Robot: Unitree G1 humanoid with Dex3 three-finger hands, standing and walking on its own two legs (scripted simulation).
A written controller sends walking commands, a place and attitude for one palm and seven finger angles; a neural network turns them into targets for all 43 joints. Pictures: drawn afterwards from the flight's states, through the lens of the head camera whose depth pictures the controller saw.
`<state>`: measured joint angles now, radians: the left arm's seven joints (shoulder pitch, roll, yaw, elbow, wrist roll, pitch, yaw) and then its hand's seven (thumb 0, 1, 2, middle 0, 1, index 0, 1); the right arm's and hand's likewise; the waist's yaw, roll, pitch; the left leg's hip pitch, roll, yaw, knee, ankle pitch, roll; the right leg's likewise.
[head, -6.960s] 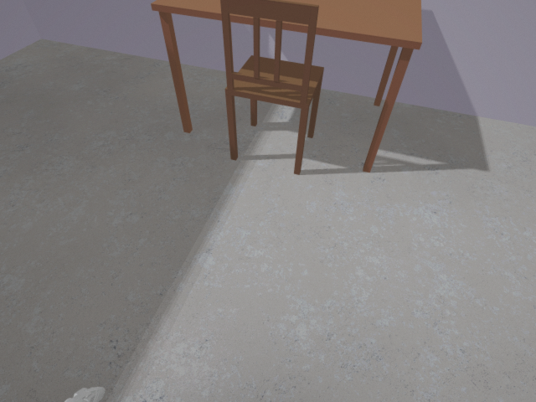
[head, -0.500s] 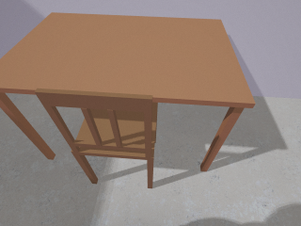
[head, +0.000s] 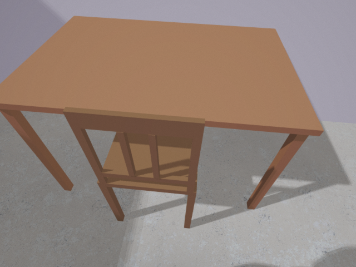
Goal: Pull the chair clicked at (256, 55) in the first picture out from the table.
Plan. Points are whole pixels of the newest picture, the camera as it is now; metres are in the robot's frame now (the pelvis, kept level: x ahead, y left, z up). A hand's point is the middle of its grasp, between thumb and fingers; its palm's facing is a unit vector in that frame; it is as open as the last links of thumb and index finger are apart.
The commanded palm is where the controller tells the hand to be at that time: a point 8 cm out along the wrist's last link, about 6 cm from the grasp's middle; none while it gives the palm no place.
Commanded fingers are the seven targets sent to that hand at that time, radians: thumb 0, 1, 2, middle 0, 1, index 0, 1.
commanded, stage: look again from close up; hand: left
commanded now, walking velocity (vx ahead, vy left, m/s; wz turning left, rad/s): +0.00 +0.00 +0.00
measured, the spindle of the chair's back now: (127, 154) +0.47 +0.20 -0.12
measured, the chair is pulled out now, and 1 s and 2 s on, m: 0.00 0.00 0.00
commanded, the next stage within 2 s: raise the hand toward the chair's back in 0.38 s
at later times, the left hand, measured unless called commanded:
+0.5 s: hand out of the picture +0.00 +0.16 -0.18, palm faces +0.02 -0.98 -0.19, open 7.4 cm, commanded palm +0.10 +0.21 -0.07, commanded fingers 0.00 0.85 0.88 -0.20 -0.29 -0.20 -0.29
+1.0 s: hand out of the picture +0.12 +0.16 -0.07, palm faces +0.07 -1.00 -0.04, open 10.1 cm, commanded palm +0.12 +0.21 -0.06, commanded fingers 0.00 0.27 0.63 -0.14 -0.20 -0.14 -0.20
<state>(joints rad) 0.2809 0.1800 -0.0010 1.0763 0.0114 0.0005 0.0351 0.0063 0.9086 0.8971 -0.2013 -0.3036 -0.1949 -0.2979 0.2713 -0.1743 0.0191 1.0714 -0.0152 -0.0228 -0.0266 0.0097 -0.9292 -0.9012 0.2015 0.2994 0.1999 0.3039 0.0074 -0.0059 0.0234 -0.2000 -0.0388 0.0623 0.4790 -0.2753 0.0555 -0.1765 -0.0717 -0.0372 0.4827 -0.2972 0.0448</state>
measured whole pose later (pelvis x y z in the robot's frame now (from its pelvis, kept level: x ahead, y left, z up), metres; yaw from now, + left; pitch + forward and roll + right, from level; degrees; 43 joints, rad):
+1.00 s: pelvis -0.06 -0.06 -0.10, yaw +2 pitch +13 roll -1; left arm 0.44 0.22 0.22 0.10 -0.29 -0.50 -0.36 0.02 0.49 0.72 -0.17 -0.24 -0.16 -0.24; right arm 0.15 -0.26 -0.05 0.48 0.03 -0.26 -0.06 0.01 -0.91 -0.90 0.20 0.30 0.20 0.30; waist 0.04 -0.02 -0.14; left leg -0.96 0.04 -0.04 1.24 -0.52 -0.03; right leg -0.90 -0.01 -0.12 1.23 -0.56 -0.06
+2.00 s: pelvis -0.04 -0.01 -0.08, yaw +1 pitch +15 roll -4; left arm 0.32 0.28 0.22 0.04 -0.27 -0.35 -0.33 -0.01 -0.49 0.30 -0.07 -0.09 -0.06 -0.08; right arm 0.23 -0.22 0.03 0.51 0.02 -0.19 -0.04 0.01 -0.90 -0.90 0.21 0.30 0.20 0.30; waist -0.01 0.03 -0.14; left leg -0.92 0.02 -0.02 1.15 -0.50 0.04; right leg -0.83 -0.03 -0.09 1.08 -0.50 0.02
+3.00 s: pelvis -0.04 -0.03 -0.09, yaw +1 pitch +16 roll -3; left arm 0.17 0.29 0.25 0.21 -0.30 -0.40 -0.38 -0.01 -0.50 0.30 -0.06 -0.08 -0.06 -0.08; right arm 0.23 -0.26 0.02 0.56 0.03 -0.19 -0.05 0.01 -0.90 -0.90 0.20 0.30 0.20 0.30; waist -0.03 0.03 -0.14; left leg -0.94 0.03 -0.03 1.15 -0.50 0.01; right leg -0.87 -0.02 -0.10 1.11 -0.52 -0.01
